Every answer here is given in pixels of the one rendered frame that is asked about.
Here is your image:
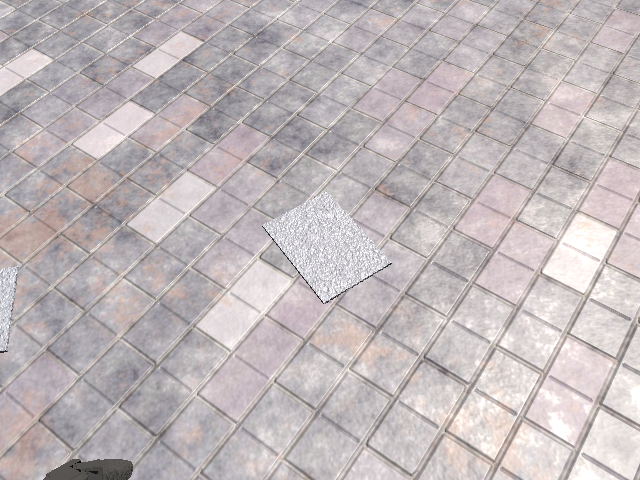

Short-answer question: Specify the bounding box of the robot left hand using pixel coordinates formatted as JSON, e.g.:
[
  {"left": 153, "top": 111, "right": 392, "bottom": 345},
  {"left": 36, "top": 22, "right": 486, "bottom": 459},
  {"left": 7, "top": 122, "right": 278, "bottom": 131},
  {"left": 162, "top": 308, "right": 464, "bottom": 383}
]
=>
[{"left": 43, "top": 459, "right": 133, "bottom": 480}]

